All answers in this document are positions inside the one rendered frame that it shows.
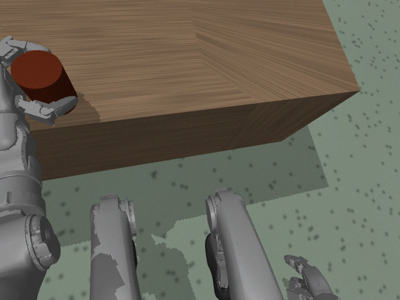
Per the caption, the left robot arm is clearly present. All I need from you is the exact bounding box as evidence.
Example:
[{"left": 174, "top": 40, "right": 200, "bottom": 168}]
[{"left": 0, "top": 112, "right": 61, "bottom": 300}]

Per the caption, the right robot foot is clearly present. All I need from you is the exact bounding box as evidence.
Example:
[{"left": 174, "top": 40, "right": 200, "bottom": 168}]
[{"left": 205, "top": 233, "right": 231, "bottom": 300}]

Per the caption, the can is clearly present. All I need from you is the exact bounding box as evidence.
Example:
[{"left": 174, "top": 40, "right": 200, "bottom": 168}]
[{"left": 11, "top": 50, "right": 78, "bottom": 115}]

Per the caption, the left robot hand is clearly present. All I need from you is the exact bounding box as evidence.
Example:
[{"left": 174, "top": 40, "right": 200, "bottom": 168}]
[{"left": 0, "top": 36, "right": 78, "bottom": 125}]

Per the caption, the right robot hand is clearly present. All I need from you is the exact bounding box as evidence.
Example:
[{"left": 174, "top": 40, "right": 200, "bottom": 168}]
[{"left": 284, "top": 255, "right": 333, "bottom": 300}]

